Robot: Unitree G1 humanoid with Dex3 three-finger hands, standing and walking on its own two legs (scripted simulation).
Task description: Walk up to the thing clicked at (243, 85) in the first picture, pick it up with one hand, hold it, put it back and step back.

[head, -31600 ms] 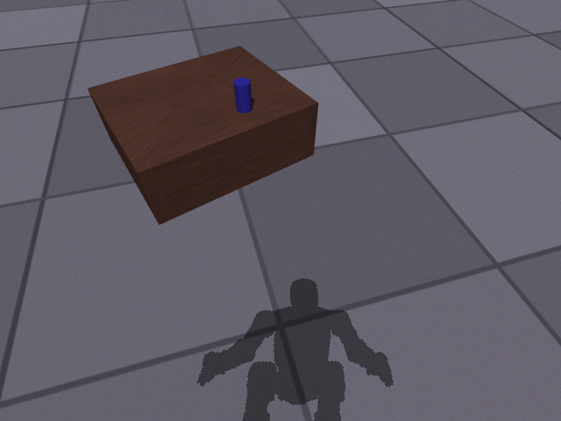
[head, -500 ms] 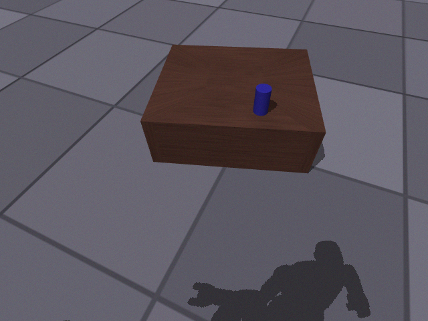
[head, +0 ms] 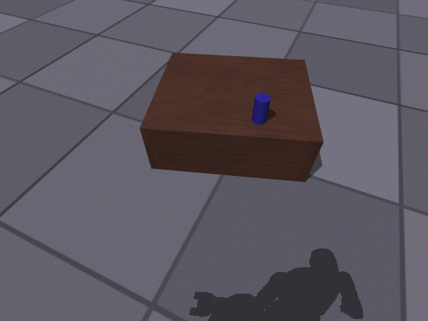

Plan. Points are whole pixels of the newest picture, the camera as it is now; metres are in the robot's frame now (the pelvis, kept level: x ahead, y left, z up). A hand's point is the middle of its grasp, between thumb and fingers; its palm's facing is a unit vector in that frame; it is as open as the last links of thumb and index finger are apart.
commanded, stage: step back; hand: right
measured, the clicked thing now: (260, 109) +1.12 -0.20 -0.36
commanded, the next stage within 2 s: stand in 0.40 s
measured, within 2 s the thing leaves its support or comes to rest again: neither
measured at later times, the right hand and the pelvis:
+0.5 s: hand out of the picture +0.15 -0.24 -0.13, palm faces +0.03 +0.94 -0.33, open 7.4 cm; pelvis +0.03 +0.01 +0.02, yaw -2 degrees
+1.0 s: hand out of the picture +0.06 -0.25 -0.14, palm faces +0.04 +0.94 -0.33, open 7.4 cm; pelvis +0.01 +0.00 +0.02, yaw -2 degrees
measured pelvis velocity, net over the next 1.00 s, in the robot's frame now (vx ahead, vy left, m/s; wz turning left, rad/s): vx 0.01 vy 0.00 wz -0.04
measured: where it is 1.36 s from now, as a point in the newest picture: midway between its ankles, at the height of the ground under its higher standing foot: outside the picture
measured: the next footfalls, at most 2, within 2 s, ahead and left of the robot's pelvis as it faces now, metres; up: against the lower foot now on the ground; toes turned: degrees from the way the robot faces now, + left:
none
